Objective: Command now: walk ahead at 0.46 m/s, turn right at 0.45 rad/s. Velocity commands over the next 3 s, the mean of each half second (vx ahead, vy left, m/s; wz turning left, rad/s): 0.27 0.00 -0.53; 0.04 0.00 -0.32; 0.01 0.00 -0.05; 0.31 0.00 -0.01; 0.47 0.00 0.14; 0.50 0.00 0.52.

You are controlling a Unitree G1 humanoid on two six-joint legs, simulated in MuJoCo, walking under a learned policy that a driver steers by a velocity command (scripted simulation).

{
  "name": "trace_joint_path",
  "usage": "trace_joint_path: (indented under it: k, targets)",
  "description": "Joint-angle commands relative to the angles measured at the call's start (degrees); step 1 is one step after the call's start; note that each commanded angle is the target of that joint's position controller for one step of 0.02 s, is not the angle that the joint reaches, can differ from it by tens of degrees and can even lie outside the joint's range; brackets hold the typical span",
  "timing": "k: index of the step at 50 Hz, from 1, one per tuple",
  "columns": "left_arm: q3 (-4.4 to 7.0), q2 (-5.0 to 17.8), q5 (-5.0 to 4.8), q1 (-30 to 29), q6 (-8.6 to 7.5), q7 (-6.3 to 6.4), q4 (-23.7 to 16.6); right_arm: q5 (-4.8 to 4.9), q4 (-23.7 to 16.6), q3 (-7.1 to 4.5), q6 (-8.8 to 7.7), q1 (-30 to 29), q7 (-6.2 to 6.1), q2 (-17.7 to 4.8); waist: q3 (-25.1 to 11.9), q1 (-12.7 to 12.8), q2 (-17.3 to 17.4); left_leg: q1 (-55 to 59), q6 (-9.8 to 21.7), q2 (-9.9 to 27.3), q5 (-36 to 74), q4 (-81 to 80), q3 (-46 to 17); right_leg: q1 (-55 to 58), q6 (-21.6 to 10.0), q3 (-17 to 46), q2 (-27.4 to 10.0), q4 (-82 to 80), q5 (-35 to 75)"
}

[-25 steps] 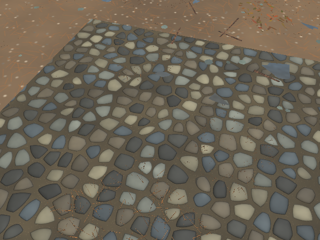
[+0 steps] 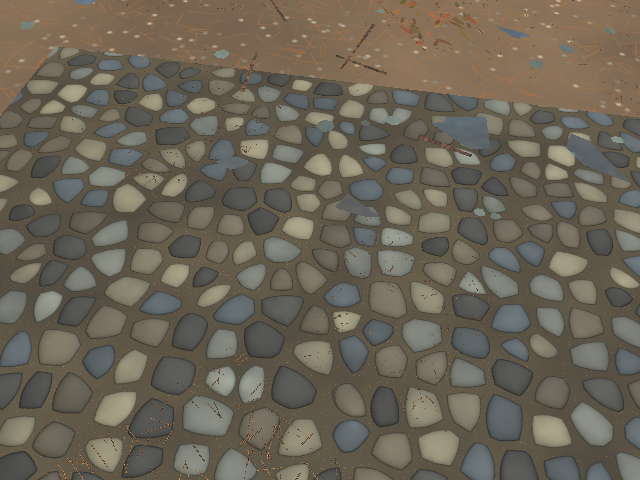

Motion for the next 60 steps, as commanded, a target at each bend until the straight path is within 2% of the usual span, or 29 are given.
trace_joint_path:
  k: [1, 3, 6, 8, 9, 10, 11, 12, 13, 14, 16, 21, 25, 28, 31, 34, 35, 36, 37, 38, 40, 43, 45, 49, 51, 52, 53, 54, 60]
  targets:
    - [-1.53, -1.7, 0.58, -11.0, -1.28, -1.13, -7.4, 0.28, -2.6, -1.96, -1.06, -2.3, -1.0, -9.4, 6.9, -1.1, 6.2, -6.4, 4.7, 11.7, 32.6, -6.8, -1.2, -0.7, 0.7, -4.2, -0.5, -12.6, 9.2]
    - [-1.33, -0.6, 0.52, -13.4, -1.43, -1.77, -8.9, 0.78, -1.1, -2.15, -1.1, -1.0, -1.25, -10.8, 6.7, -1.1, 6.9, -4.8, 4.5, 13.2, 37.7, -6.3, 0.3, 2.6, -0.5, -6.2, 0.3, -17.4, 9.9]
    - [0.25, 3.1, 0.62, -11.2, -1.15, -2.2, -9.7, 1.09, -0.4, -2.58, -0.4, -2.3, -1.84, -12.9, 2.8, 2.4, 9.5, 1.3, 2.7, 14.2, 64.8, 3.5, 3.1, 8.5, -4.4, -9.3, 4.4, -20.4, 5.5]
    - [2.57, 7.4, 0.79, 3.0, -0.86, -1.9, -6.4, 1.05, -1.3, -2.75, 0.72, -4.4, -2.56, -13.9, -5.2, 9.8, 10.3, -1.9, 0.7, 13.2, 73.0, 22.2, 3.9, 26.0, -7.5, -9.0, 7.4, -23.9, 8.4]
    - [3.89, 10.0, 1.27, 10.8, -0.38, -0.78, -5.0, 1.3, -2.7, -2.5, 0.31, -5.9, -2.6, -13.7, -8.6, 14.2, 7.3, -13.2, -1.8, 10.1, 59.4, 37.3, 3.9, 41.0, -9.9, -2.8, 4.5, -27.6, 15.9]
    - [3.95, 14.7, 1.98, 10.8, 0.23, 0.72, -4.9, -2.17, -4.9, -0.22, -0.7, -0.5, -1.4, -5.1, -14.3, 6.7, -12.2, -34.1, -4.7, 0.1, -14.2, 61.0, 2.2, 59.9, -16.0, 17.7, -11.1, -20.9, 42.8]
    - [3.59, 14.2, 3.17, 10.6, -0.37, 0.73, -7.4, -0.28, -5.0, 0.5, -2.0, 3.6, -0.23, -7.7, -30.6, 7.4, -8.7, -39.8, -4.6, -3.1, -19.6, 74.0, -12.4, 66.5, -26.5, 41.7, -21.5, -28.7, 32.0]
    - [3.34, 11.3, 2.72, 7.5, -0.22, 0.6, -8.3, 1.54, -6.1, -0.75, -2.11, -4.3, -0.04, -12.3, -23.9, 9.6, -1.0, -41.4, -4.0, 0.1, -12.8, 72.0, -13.9, 58.7, -23.0, 34.5, -17.4, -32.8, 26.4]
    - [2.66, 9.1, 1.41, 3.3, -0.25, 0.61, -8.3, 1.73, -8.0, -0.54, -1.93, -8.1, -0.45, -11.9, -12.9, 7.0, 2.2, -43.5, -3.8, 1.9, -7.9, 67.1, -11.7, 48.1, -20.2, 27.3, -14.0, -34.8, 23.2]
    - [2.26, 8.0, 0.82, 0.5, -0.31, 0.59, -8.8, 0.74, -7.4, -0.64, -1.43, -8.6, -1.12, -11.7, -7.8, 4.5, 6.0, -41.9, -4.4, 3.7, -5.7, 64.2, -10.9, 38.9, -18.3, 23.8, -11.6, -36.6, 23.1]
    - [2.24, 7.8, 2.02, -2.3, -0.16, 0.62, -9.3, 0.0, -7.5, -1.19, 0.47, -6.6, -1.68, -12.4, -4.2, 0.7, 3.4, -35.1, -5.0, 5.2, -3.3, 59.4, -11.0, 25.7, -17.3, 19.2, -8.7, -39.5, 24.3]
    - [2.7, 9.3, 1.97, -1.1, 0.56, 1.82, -7.4, -1.24, -8.5, -0.4, 2.43, -8.2, -3.19, -9.2, -6.9, 0.6, 0.2, -34.2, -7.8, 3.6, 2.5, 48.6, -9.2, 19.6, -15.8, 14.3, -5.2, -37.2, 32.6]
    - [2.61, 9.4, 0.82, -0.8, 2.92, 3.46, -7.4, -0.58, -10.6, -0.18, 3.36, -14.6, -3.1, -8.7, -7.3, 2.6, -2.4, -36.3, -8.3, 2.4, 8.2, 39.2, -11.0, 21.7, -11.9, 17.9, -2.8, -36.6, 10.1]
    - [2.77, 9.8, 0.99, 0.1, 3.79, 4.12, -7.6, -0.05, -11.8, -0.12, 2.83, -18.7, -2.52, -8.8, -5.8, 4.5, -5.0, -36.1, -7.8, 1.3, 8.2, 31.1, -12.3, 24.0, -11.4, 22.2, -3.2, -36.1, 0.5]
    - [2.46, 9.0, 1.41, 1.0, 4.3, 4.06, -7.7, 0.22, -11.5, -0.33, 1.64, -18.6, -1.7, -9.5, -6.9, 5.2, -6.8, -31.5, -6.7, 0.3, 4.8, 24.7, -11.6, 27.3, -11.4, 24.2, -4.7, -31.9, 9.3]
    - [1.33, 6.6, 0.78, 0.6, 4.63, 3.97, -7.7, 0.24, -10.2, -0.65, 0.56, -15.0, -0.77, -9.1, -7.0, 2.4, -6.3, -18.7, -3.7, 1.4, 16.1, 7.2, -10.4, 26.6, -8.3, 24.3, -2.3, -26.8, 14.3]
    - [0.51, 4.2, 1.65, 3.5, 4.5, 3.85, -7.7, -0.73, -10.8, -1.1, 0.57, -14.9, -0.92, -12.0, -8.8, 4.0, -0.1, -11.1, -0.3, 10.0, 26.4, 6.6, -17.1, 22.5, -5.1, 20.5, 0.9, -20.9, 1.8]
    - [0.41, 3.6, 1.75, 7.2, 4.02, 3.71, -7.9, -2.28, -10.9, -1.9, 1.45, -17.2, -1.13, -15.7, -6.6, 7.8, 15.7, -7.6, 9.0, 19.3, 42.4, 7.0, -28.2, 12.8, -1.0, 10.5, 9.5, -12.8, -19.9]
    - [1.4, 8.0, 2.34, 4.9, 3.49, 3.65, -7.8, -2.28, -10.1, -1.32, 1.67, -13.7, -1.08, -11.6, -7.8, 3.9, 17.0, -8.1, 15.7, 24.2, 43.2, 5.6, -35.0, 9.5, 2.2, 8.0, 8.3, -2.3, -28.8]
    - [2.45, 10.7, 1.9, 3.5, 3.5, 3.59, -7.5, -1.33, -10.1, -1.13, 1.8, -13.1, -1.01, -11.2, -6.9, 2.8, 12.7, -8.3, 15.5, 22.7, 41.2, 6.4, -32.5, 7.9, 3.7, 7.7, 7.4, 5.5, -27.4]
    - [2.41, 8.6, 1.51, 3.2, 4.85, 4.05, -5.9, 0.09, -9.9, -0.86, 2.33, -15.2, -1.14, -10.2, -4.8, 3.3, 8.4, -9.6, 11.1, 17.4, 36.9, 7.5, -25.2, 6.6, 5.8, 7.6, 6.4, 10.6, -22.6]
    - [0.7, 3.1, 1.3, 3.2, 5.61, 3.85, -5.5, -0.18, -9.6, -0.18, 3.3, -18.5, -0.92, -8.6, -4.4, 4.8, 10.6, -13.9, 8.2, 11.3, 36.0, 7.0, -16.5, 13.8, 7.0, 2.3, 4.7, 0.1, -18.3]
    - [-0.18, 1.0, 1.47, 0.9, 5.32, 3.52, -6.0, -0.05, -8.9, -0.38, 3.9, -17.4, -0.91, -8.7, -5.4, 3.0, 13.8, -12.9, 8.6, 10.5, 34.7, 7.2, -15.5, 18.4, 7.0, -0.2, 3.1, -10.6, -17.5]
    - [0.36, 2.3, 1.45, 2.8, 4.78, 2.79, -4.2, 0.93, -7.4, -0.38, 4.4, -14.9, -0.87, -9.4, -4.9, 3.5, 13.6, -13.9, 7.8, 10.6, 25.2, 8.6, -17.1, 28.4, 4.0, -2.3, 3.4, -33.6, -2.2]
    - [0.94, 6.6, 2.92, 3.2, 4.69, 3.15, -5.1, -0.15, -6.5, 0.29, 3.16, -11.8, -0.37, -8.2, -5.6, 2.2, 6.3, -21.0, 1.7, 7.9, 14.1, 11.4, -14.7, 36.9, 0.1, 5.5, -3.5, -34.1, 9.6]
    - [1.24, 7.7, 3.32, 1.8, 4.68, 3.05, -3.6, -0.9, -7.0, 0.97, 2.46, -10.6, -0.07, -5.2, -5.4, -0.8, -5.6, -19.3, -1.8, 2.8, 5.8, 11.8, -8.3, 30.8, -3.5, 7.9, -6.1, -32.7, 4.8]
    - [0.25, 3.5, 3.33, -0.2, 4.33, 2.64, -4.6, -1.58, -6.7, 0.88, 2.33, -13.8, -0.12, -6.5, -3.5, 1.2, -5.0, -15.8, -4.0, 2.7, 6.2, 12.3, -7.9, 25.6, -4.7, 8.5, -5.6, -34.8, -3.2]
    - [-0.29, 2.0, 3.73, -0.5, 3.91, 2.54, -4.2, -1.28, -6.5, 0.52, 2.38, -15.5, -0.16, -7.2, -1.5, 1.7, -3.8, -15.4, -4.5, 2.6, 8.1, 12.2, -7.9, 23.9, -3.6, 7.9, -4.4, -35.4, -7.3]
    - [-0.56, 2.2, 2.8, 2.5, 2.08, 3.03, -1.9, -0.41, -3.8, 0.18, 3.01, -13.2, -1.23, -6.6, 2.0, 2.2, -2.1, -14.9, -4.1, 2.7, 11.7, 12.1, -8.3, 22.3, -1.5, 6.2, -2.4, -34.4, -5.2]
